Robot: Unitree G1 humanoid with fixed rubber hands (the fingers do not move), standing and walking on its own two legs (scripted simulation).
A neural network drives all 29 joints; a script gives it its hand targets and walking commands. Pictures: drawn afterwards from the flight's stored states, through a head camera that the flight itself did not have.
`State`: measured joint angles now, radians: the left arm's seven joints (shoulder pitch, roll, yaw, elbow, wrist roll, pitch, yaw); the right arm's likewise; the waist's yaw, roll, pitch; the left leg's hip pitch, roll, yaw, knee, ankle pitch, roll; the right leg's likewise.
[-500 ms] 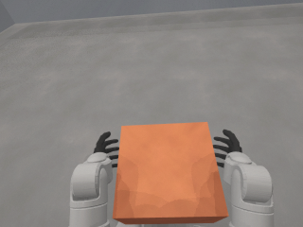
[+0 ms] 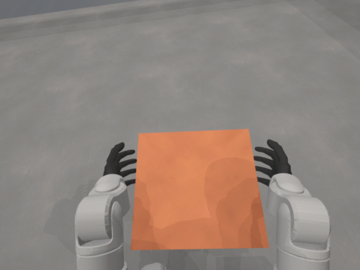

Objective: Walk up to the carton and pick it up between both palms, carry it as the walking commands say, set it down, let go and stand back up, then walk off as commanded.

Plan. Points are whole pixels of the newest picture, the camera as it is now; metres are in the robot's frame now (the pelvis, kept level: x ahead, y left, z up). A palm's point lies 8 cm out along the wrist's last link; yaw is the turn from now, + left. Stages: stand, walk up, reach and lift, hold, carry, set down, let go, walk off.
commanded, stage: carry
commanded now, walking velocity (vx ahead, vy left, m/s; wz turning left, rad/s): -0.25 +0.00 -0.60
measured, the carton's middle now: (195, 190) +0.28 +0.01 +0.01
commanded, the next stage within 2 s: none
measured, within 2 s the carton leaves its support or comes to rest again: neither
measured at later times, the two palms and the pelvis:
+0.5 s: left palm out of the picture +0.11 +0.05 +0.11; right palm out of the picture +0.03 -0.25 +0.11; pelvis -0.19 -0.04 +0.01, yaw -18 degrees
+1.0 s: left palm out of the picture -0.07 -0.04 +0.09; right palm out of the picture -0.24 -0.30 +0.09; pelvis -0.38 -0.03 +0.00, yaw -35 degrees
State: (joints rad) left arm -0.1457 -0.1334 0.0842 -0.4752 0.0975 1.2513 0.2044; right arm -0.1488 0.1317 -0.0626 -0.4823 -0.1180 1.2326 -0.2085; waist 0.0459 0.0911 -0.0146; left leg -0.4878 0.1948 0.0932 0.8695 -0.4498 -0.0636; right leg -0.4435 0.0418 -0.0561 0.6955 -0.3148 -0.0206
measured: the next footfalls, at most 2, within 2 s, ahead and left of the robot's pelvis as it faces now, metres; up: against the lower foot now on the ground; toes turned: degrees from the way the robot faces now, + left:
left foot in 0.26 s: -0.06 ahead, +0.08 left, +0.00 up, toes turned -6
right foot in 0.54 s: -0.23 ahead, -0.19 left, +0.00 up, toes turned -21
